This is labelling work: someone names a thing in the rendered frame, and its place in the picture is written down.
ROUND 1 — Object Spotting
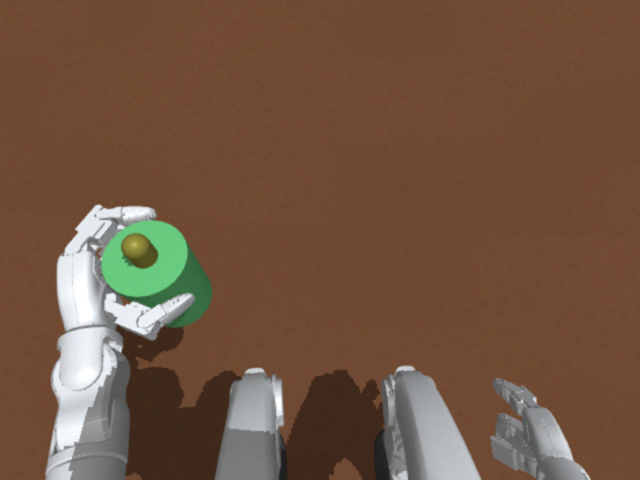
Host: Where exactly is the left robot hand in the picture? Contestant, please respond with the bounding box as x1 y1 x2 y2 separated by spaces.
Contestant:
56 205 195 341

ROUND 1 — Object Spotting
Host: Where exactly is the left robot arm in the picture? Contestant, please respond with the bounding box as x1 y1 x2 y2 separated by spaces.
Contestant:
45 325 130 480

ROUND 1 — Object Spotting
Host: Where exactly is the right robot foot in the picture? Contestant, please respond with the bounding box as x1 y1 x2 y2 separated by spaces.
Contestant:
374 429 390 480

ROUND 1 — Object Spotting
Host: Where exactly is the right robot arm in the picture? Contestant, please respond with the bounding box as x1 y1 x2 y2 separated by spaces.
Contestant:
536 457 591 480

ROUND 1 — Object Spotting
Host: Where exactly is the bottle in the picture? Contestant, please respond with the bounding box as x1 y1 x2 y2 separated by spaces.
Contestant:
101 220 212 328

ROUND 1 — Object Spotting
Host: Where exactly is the right robot hand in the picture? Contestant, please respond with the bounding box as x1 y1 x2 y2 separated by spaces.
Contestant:
490 378 574 478

